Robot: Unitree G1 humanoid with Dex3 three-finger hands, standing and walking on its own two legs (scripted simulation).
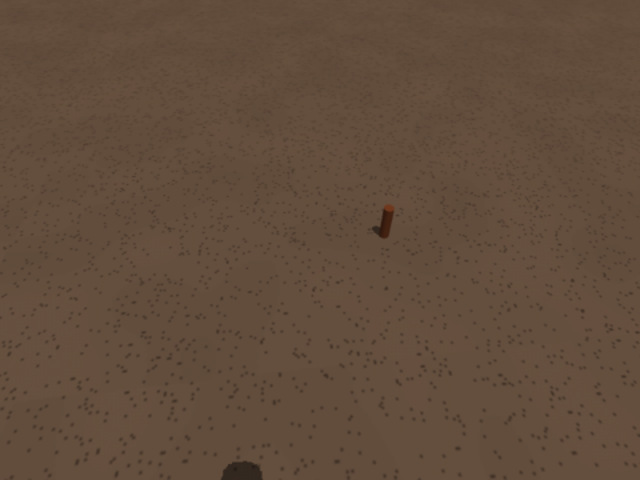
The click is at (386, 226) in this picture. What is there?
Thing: slim round
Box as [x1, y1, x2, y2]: [379, 204, 393, 238]
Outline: 388,204 384,206 379,235 384,238 388,235 393,212 393,206
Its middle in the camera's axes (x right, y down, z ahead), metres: +0.28 -0.07 +1.65
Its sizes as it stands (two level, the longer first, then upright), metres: 0.042 0.042 0.162
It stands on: the floor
